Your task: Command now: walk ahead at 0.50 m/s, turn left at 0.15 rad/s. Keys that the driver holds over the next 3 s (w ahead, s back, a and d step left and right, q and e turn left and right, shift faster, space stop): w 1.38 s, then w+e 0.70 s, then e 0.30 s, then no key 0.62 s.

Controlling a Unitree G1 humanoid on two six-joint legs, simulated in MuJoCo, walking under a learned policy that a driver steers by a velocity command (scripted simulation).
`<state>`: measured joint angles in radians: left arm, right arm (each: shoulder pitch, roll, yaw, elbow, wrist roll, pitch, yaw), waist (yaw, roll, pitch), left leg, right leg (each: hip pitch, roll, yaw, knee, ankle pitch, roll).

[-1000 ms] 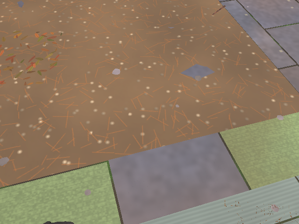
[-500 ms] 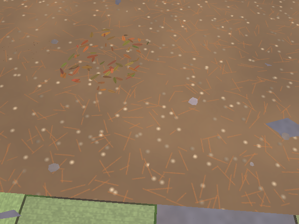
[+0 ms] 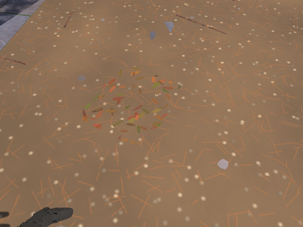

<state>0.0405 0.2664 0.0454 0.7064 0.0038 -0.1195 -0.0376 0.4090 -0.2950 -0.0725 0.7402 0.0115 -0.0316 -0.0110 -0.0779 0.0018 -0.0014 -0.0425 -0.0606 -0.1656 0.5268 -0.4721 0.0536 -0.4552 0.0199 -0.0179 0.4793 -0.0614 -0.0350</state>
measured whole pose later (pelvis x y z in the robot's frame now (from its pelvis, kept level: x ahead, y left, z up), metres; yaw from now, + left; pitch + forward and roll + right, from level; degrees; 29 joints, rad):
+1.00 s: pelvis +0.55 +0.00 +0.01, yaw +0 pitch +2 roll +3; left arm 0.04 0.26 0.02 0.74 -0.01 -0.08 -0.04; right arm 0.38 -0.29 -0.06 0.85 0.02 -0.06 0.00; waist -0.08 -0.04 0.01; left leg 0.04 -0.04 0.03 0.27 -0.35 0.01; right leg -0.54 -0.06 0.01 0.52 -0.02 -0.02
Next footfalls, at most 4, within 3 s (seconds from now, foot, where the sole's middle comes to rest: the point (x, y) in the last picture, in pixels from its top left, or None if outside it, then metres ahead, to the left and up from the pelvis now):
0.50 left None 0.46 0.12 -0.76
1.04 right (171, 170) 0.74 -0.13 -0.76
1.56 left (120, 125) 1.03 0.12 -0.76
2.10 right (173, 94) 1.24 -0.20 -0.76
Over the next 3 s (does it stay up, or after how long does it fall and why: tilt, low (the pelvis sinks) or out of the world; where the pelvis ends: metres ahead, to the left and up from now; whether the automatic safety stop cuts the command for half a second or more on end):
stays up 1.32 -0.16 0.01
